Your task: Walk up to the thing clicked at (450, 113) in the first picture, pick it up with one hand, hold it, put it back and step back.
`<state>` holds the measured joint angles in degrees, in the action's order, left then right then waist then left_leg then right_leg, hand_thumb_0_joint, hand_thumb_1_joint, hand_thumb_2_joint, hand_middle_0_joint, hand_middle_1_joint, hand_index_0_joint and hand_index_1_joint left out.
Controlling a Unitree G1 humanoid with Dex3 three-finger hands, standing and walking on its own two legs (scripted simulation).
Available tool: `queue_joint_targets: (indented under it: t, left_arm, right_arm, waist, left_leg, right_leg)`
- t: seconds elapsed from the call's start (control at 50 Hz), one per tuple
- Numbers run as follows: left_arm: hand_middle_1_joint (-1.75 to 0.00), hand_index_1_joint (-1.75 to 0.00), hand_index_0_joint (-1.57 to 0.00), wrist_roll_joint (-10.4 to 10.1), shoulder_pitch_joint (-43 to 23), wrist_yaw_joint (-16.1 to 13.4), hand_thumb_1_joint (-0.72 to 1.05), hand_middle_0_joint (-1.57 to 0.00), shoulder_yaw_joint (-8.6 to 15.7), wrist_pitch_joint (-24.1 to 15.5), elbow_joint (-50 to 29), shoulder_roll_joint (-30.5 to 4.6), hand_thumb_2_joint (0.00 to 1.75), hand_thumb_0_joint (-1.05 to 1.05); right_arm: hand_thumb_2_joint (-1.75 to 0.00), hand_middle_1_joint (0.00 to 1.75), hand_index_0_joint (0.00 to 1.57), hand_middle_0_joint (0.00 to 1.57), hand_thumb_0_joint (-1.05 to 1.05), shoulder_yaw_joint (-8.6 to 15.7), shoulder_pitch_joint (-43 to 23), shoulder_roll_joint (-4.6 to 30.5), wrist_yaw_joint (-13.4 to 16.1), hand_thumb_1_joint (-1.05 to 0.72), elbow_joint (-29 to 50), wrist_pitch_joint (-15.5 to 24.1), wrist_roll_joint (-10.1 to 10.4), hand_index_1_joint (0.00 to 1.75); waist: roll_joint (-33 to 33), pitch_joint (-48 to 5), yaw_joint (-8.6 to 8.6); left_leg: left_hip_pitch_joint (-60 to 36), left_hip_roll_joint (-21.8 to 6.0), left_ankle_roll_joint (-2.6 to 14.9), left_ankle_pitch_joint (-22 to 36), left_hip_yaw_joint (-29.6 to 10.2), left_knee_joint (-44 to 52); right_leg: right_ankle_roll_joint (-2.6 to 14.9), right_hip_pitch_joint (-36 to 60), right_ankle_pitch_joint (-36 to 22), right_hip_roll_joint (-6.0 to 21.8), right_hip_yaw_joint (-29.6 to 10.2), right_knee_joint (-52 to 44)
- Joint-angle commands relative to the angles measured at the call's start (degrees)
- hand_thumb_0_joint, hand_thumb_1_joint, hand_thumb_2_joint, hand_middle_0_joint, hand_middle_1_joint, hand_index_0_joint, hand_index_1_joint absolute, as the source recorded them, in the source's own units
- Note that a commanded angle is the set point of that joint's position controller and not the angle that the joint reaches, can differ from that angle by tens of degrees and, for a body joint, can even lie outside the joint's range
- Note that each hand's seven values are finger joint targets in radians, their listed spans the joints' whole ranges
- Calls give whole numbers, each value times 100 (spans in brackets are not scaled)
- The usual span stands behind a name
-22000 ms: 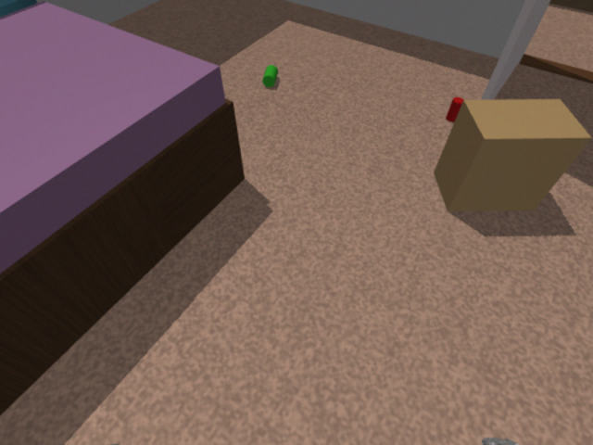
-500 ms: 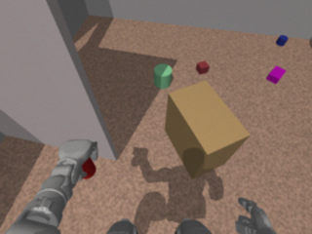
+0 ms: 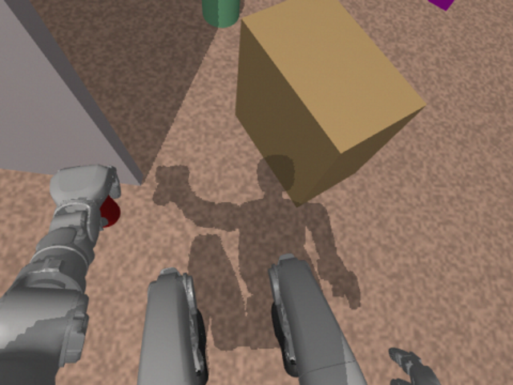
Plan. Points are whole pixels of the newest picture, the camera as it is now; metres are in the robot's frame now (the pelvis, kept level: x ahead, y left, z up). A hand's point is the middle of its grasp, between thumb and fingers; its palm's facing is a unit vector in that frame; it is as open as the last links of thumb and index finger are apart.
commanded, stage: crouch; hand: left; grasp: from above
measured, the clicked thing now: (96, 205) +0.43 +0.24 -0.18
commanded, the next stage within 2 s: lower in 1.12 s
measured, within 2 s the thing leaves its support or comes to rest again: rests again in 2.00 s
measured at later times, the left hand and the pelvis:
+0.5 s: hand (117, 212) +0.44 +0.24 -0.28, palm faces -0.45 -0.03 -0.89, open 7.3 cm; pelvis -0.01 -0.01 -0.11, yaw -3 degrees
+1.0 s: hand (125, 213) +0.45 +0.24 -0.34, palm faces -0.46 -0.03 -0.89, open 7.1 cm; pelvis -0.02 -0.01 -0.17, yaw -4 degrees
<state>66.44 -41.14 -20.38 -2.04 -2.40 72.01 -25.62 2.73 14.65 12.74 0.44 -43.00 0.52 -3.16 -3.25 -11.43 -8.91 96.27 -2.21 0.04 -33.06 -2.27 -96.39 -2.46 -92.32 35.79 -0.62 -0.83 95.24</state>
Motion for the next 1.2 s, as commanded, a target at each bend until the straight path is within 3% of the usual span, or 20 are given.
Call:
queue_joint_targets:
  t: [0.0,0.02,0.06,0.12,0.18,0.32,0.36,0.4,0.46,0.48,0.52,0.58,0.62,0.68,0.86,1.0,1.06,1.08,1.1,1.18]
  left_arm:
    - [-94,-89,-85,90,-2336,-325,48,-80,357,-195,-1233,-1627,82,0]
    - [-95,-89,-86,127,-2305,-368,49,-80,447,-226,-1141,-1756,83,0]
    - [-94,-88,-89,182,-2233,-398,53,-83,402,-252,-899,-1622,83,0]
    - [-93,-88,-91,227,-2618,-470,55,-86,488,-299,-1120,-1830,85,0]
    - [-93,-88,-92,212,-2609,-544,55,-87,409,-246,-958,-1668,87,0]
    - [-92,-87,-96,183,-2705,-490,59,-91,461,-174,-769,-1833,87,0]
    - [-90,-86,-94,168,-2872,-464,57,-89,502,-194,-962,-1971,85,0]
    - [-89,-84,-94,214,-2754,-453,58,-89,545,-183,-674,-1987,82,0]
    - [-86,-81,-94,172,-2807,-416,57,-89,481,-206,-546,-1863,79,0]
    - [-85,-81,-93,166,-2822,-398,55,-89,545,-227,-674,-2061,80,0]
    - [-85,-81,-95,185,-2654,-354,57,-90,504,-249,-419,-1985,80,0]
    - [-84,-80,-95,242,-2894,-345,57,-91,660,-342,-543,-2345,79,0]
    - [-84,-80,-94,226,-3017,-357,57,-90,636,-386,-512,-2269,80,0]
    - [-83,-78,-95,233,-2960,-414,58,-91,676,-412,-305,-2336,76,0]
    - [-82,-77,-95,307,-3307,-441,58,-91,725,-494,-22,-2573,74,0]
    - [-80,-77,-94,369,-3412,-464,57,-91,752,-528,127,-2712,75,0]
    - [-79,-76,-96,368,-3359,-463,58,-93,646,-524,280,-2577,77,0]
    - [-79,-76,-94,342,-3654,-471,56,-91,696,-557,32,-2772,77,0]
    - [-79,-76,-95,359,-3402,-468,57,-92,739,-527,321,-2777,78,0]
    - [-78,-75,-96,400,-3439,-460,59,-94,720,-542,256,-2772,78,0]
  right_arm:
    - [-90,30,20,20,0,390,571,1183,27,-90,355,253,-56,30]
    - [-90,30,20,20,0,372,557,1207,8,-90,318,270,-75,30]
    - [-90,30,20,20,0,355,593,1227,-45,-91,249,303,-128,30]
    - [-90,30,20,20,0,343,591,1271,-129,-91,198,341,-172,30]
    - [-90,30,20,20,0,324,584,1266,-212,-91,188,348,-200,30]
    - [-90,30,20,20,0,262,573,1188,-313,-92,159,320,-263,30]
    - [-90,30,20,20,0,276,531,1219,-329,-92,160,299,-250,30]
    - [-90,30,20,20,0,259,545,1256,-344,-91,169,283,-268,30]
    - [-90,30,20,20,0,252,573,1282,-391,-91,184,273,-279,30]
    - [-90,30,20,20,0,244,558,1290,-401,-91,180,268,-264,30]
    - [-91,30,20,20,0,217,564,1267,-434,-92,215,260,-291,30]
    - [-91,30,20,20,0,201,569,1310,-447,-92,193,225,-284,30]
    - [-90,30,20,20,0,188,592,1314,-469,-92,208,222,-305,30]
    - [-90,30,20,20,0,149,559,1273,-479,-92,139,223,-321,30]
    - [-90,30,20,20,0,74,601,1368,-528,-91,59,223,-373,30]
    - [-90,30,20,20,0,-19,644,1448,-537,-91,5,245,-398,30]
    - [-90,30,20,20,0,-61,628,1451,-557,-92,2,247,-400,30]
    - [-90,30,20,20,0,-61,574,1472,-558,-91,-11,243,-388,30]
    - [-90,30,20,20,0,-74,637,1482,-558,-92,-8,252,-404,30]
    - [-90,30,20,20,0,-96,600,1512,-566,-92,-3,252,-405,30]
  waist:
    - [-637,-3614,14]
    - [-651,-3607,-21]
    - [-598,-3499,-116]
    - [-1008,-3952,-88]
    - [-1015,-3904,-133]
    - [-980,-3876,-172]
    - [-1152,-4042,-101]
    - [-1166,-3644,-159]
    - [-1024,-3597,-278]
    - [-1095,-3704,-182]
    - [-1030,-3620,-241]
    - [-1115,-3745,-168]
    - [-1074,-3638,-266]
    - [-1029,-3543,-185]
    - [-1206,-3401,-311]
    - [-1221,-3331,-352]
    - [-1193,-3200,-386]
    - [-1246,-3335,-382]
    - [-1100,-3209,-388]
    - [-1421,-3274,-374]
  left_leg:
    - [-2314,185,81,549,-38,598]
    - [-2223,186,68,526,-87,515]
    - [-2101,168,71,532,-150,318]
    - [-2203,148,55,804,-146,-6]
    - [-1971,144,69,760,-97,-227]
    - [-1448,136,122,972,25,-865]
    - [-1422,123,106,1006,23,-941]
    - [-1246,100,72,841,-52,-940]
    - [-1126,89,100,881,-62,-1131]
    - [-1087,92,95,907,-52,-1178]
    - [-977,94,115,955,-14,-1345]
    - [-775,106,109,853,16,-1450]
    - [-573,102,126,725,27,-1570]
    - [-410,102,133,596,60,-1652]
    - [-119,98,111,218,11,-1874]
    - [77,102,114,274,-4,-2071]
    - [106,102,114,265,-2,-2128]
    - [222,99,131,236,20,-2193]
    - [239,108,137,242,17,-2227]
    - [69,95,86,280,-30,-2243]
  right_leg:
    - [489,596,-818,-126,442,-712]
    - [484,459,-794,-104,462,-575]
    - [465,116,-771,-91,509,-406]
    - [475,-122,-946,-96,542,-60]
    - [467,-288,-960,-122,590,80]
    - [430,-336,-1259,-165,573,485]
    - [452,-426,-1271,-204,593,627]
    - [465,-712,-1108,-177,650,777]
    - [444,-811,-1186,-194,683,894]
    - [455,-769,-1202,-198,672,968]
    - [430,-794,-1257,-216,662,1029]
    - [443,-793,-1195,-238,667,1174]
    - [433,-881,-1113,-245,678,1225]
    - [439,-962,-1006,-271,676,1295]
    - [475,-1349,-639,-285,785,1624]
    - [463,-1503,-714,-277,850,1841]
    - [462,-1553,-729,-299,873,1850]
    - [464,-1513,-707,-323,860,1868]
    - [448,-1510,-713,-309,862,1869]
    - [472,-1692,-748,-293,915,2036]
